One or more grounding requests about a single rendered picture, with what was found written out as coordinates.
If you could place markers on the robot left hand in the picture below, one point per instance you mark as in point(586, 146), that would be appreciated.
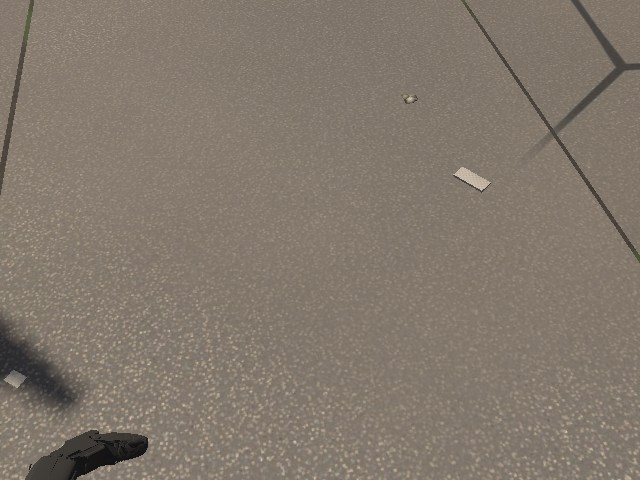
point(85, 453)

